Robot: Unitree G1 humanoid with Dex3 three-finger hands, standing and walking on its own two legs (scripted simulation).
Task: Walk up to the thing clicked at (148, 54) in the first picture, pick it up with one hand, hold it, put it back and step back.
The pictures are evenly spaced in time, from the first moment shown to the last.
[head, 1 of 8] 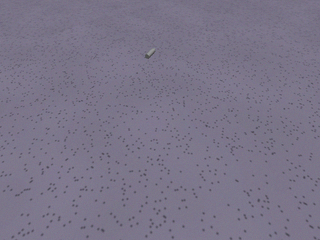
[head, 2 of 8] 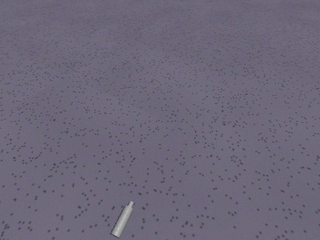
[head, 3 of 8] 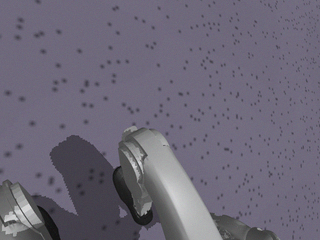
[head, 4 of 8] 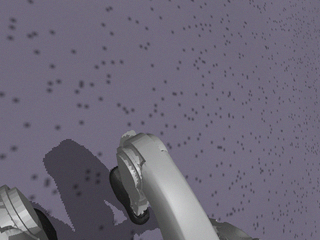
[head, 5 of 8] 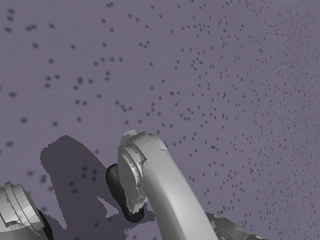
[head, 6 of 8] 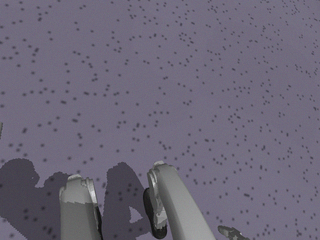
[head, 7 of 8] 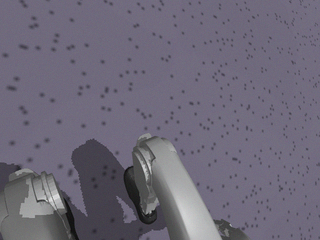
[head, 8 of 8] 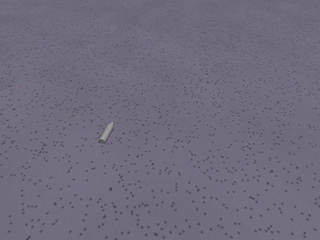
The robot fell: no
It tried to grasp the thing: yes
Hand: left
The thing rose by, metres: 0.00
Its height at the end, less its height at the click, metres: +0.00
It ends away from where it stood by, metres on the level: 0.21
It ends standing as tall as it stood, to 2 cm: yes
